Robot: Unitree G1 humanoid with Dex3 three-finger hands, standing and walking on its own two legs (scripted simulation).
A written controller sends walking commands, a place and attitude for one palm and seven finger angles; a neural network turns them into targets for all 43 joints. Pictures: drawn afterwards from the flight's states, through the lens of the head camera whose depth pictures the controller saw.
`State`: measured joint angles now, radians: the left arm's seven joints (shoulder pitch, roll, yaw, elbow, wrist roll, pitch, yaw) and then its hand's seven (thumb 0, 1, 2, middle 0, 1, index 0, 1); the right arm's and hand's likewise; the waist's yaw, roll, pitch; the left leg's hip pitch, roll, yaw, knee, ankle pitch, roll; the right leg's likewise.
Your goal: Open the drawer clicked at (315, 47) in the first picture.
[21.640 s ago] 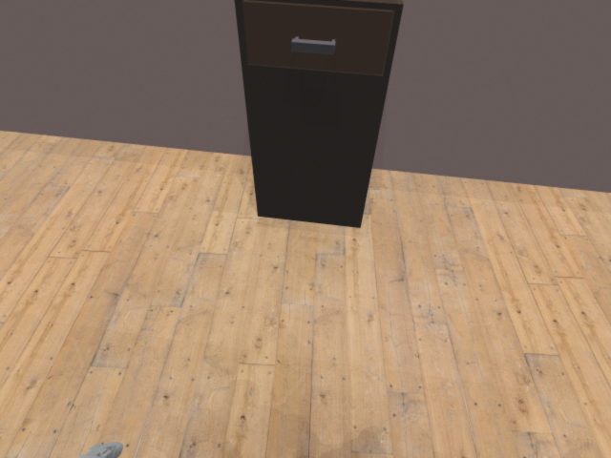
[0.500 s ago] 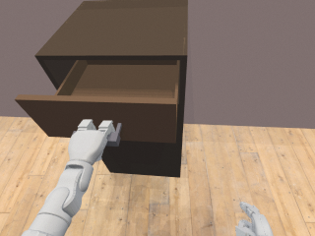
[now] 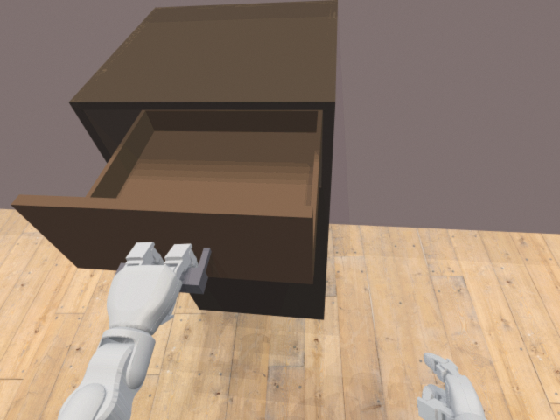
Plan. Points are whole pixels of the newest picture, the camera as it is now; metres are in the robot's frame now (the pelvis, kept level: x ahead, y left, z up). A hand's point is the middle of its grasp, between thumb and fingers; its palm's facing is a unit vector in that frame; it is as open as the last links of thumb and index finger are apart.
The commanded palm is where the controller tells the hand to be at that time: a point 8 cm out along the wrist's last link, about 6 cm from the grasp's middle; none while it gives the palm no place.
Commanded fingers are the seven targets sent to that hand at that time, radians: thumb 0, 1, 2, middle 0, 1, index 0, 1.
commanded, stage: pull the drawer open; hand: left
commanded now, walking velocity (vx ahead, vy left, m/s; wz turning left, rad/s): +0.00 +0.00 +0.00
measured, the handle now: (166, 265) +0.31 +0.21 +0.05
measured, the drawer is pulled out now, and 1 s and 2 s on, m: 0.23 0.30 0.30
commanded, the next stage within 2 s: open the thumb to release the handle in 0.88 s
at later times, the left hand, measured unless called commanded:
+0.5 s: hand (150, 344) +0.20 +0.20 +0.03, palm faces +0.02 -0.11 -0.99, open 6.1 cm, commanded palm +0.17 +0.23 +0.08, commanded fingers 0.00 0.90 0.90 -0.40 -1.35 -0.40 -1.35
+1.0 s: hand (145, 356) +0.19 +0.21 +0.03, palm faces +0.02 -0.11 -0.99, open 6.1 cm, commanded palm +0.16 +0.22 +0.08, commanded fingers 0.00 0.76 0.84 -0.39 -1.34 -0.39 -1.34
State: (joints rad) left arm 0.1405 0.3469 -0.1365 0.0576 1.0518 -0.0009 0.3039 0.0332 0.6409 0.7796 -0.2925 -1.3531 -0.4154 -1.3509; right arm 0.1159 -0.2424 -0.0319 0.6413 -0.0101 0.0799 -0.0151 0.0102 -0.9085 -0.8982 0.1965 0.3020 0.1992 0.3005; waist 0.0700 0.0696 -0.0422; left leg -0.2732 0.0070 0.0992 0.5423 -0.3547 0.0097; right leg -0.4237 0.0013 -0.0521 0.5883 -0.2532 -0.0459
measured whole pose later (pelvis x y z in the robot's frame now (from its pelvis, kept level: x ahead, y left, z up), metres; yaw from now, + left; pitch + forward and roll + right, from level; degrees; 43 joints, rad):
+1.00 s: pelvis +0.00 -0.01 -0.01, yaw -2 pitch +6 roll +1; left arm 0.55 0.38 -0.08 -0.26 1.02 0.01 0.38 0.01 0.64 0.72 -0.29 -1.35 -0.41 -1.35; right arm 0.09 -0.25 0.00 0.58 -0.02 0.10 0.00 0.01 -0.91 -0.90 0.20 0.30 0.20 0.30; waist 0.07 0.06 -0.05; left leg -0.32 0.03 0.12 0.63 -0.41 0.00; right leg -0.48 0.03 -0.03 0.67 -0.29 -0.06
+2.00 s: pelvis -0.02 +0.00 +0.00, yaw +1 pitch +3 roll +1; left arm 0.29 0.36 -0.16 -0.13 1.04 0.05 0.30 0.00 -0.49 0.30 -0.32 -1.20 -0.39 -1.27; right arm 0.07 -0.22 0.00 0.64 -0.02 0.10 -0.03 0.01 -0.91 -0.90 0.20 0.30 0.20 0.30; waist 0.11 0.07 -0.02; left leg -0.29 0.00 0.08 0.60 -0.36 0.01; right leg -0.43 -0.01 -0.06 0.63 -0.26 -0.05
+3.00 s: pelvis -0.02 +0.00 +0.01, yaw +1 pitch -4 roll +1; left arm 0.04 0.51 -0.08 -0.42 0.86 0.22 -0.07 0.00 -0.49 0.30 -0.33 -1.21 -0.33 -1.21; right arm -0.01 -0.26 0.07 0.62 0.04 0.18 0.03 0.01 -0.91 -0.90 0.20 0.30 0.20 0.30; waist 0.12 0.13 0.03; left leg -0.06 -0.01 0.07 0.38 -0.25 0.01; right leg -0.20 0.00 -0.07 0.41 -0.15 -0.04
